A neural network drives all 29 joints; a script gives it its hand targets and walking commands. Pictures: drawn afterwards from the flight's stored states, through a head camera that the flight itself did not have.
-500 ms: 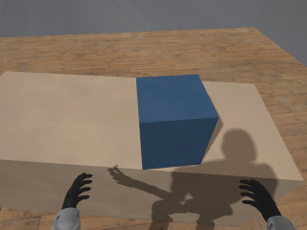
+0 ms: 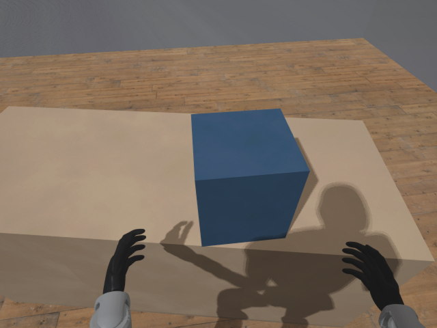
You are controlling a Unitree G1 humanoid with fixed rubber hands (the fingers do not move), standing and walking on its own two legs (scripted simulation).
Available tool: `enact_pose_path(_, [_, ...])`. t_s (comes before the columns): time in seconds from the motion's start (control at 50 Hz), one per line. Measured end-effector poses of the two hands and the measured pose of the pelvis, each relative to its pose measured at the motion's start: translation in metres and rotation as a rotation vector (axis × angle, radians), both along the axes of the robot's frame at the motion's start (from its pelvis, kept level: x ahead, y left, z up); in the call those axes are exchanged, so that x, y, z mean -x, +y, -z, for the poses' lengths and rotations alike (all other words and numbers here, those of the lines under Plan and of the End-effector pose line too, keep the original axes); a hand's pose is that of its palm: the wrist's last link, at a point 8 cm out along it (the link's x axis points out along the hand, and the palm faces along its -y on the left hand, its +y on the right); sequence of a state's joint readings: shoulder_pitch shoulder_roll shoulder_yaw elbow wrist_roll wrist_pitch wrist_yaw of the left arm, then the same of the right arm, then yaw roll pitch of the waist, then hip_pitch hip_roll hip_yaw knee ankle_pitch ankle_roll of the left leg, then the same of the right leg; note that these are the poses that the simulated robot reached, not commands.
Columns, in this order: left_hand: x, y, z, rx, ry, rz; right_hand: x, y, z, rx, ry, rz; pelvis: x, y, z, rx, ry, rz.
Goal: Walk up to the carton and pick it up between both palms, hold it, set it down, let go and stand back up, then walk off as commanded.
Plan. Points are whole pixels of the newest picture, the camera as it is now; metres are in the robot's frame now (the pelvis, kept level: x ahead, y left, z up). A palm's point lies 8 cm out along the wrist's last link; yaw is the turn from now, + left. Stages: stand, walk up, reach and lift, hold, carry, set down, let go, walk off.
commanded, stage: reach and lift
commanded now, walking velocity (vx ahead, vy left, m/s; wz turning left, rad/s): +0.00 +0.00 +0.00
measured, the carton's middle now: (240, 178) +0.43 -0.03 +0.00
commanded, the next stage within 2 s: none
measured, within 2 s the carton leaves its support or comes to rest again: neither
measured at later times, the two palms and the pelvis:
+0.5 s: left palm (127, 255) +0.23 +0.19 +0.01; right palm (362, 236) +0.27 -0.25 +0.01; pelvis +0.01 -0.01 +0.00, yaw -1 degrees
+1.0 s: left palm (119, 202) +0.30 +0.20 +0.09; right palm (353, 169) +0.35 -0.23 +0.11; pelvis +0.00 -0.01 +0.00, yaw -1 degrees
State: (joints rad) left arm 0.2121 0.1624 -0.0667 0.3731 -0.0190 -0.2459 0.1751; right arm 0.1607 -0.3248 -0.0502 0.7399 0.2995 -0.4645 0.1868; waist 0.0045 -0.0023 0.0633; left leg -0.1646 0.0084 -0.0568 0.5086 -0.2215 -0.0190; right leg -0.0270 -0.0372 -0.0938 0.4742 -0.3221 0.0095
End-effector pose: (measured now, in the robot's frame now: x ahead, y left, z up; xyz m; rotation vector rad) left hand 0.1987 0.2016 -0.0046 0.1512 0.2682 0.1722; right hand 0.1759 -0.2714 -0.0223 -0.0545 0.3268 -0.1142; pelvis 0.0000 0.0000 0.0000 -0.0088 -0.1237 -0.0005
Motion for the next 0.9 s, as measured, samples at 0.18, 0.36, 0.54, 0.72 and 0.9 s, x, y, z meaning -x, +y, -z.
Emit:
enact_pose_path(0.18, [-0.006, -0.005, 0.0, 0.021, 0.0, -0.013, -0.022, 0.006, -0.003, -0.03, -0.017, -0.013, -0.004, -0.002, 0.0, -0.003, 0.027, 0.008])
enact_pose_path(0.36, [-0.018, -0.007, 0.0, 0.031, 0.046, -0.034, -0.07, 0.013, -0.025, -0.063, -0.075, -0.042, -0.009, -0.004, 0.0, -0.006, 0.038, 0.008])
enact_pose_path(0.54, [-0.04, -0.014, -0.024, 0.023, 0.031, -0.02, -0.093, 0.017, -0.039, -0.09, -0.091, -0.037, -0.011, -0.006, -0.001, -0.006, 0.044, 0.01])
enact_pose_path(0.72, [-0.063, -0.018, -0.049, 0.007, 0.027, -0.013, -0.114, 0.022, -0.062, -0.099, -0.115, -0.031, -0.006, -0.007, -0.003, -0.006, 0.049, 0.011])
enact_pose_path(0.9, [-0.086, -0.007, -0.078, 0.008, 0.021, -0.058, -0.154, 0.033, -0.105, -0.084, -0.151, -0.064, 0.001, -0.006, -0.004, -0.006, 0.048, 0.011])
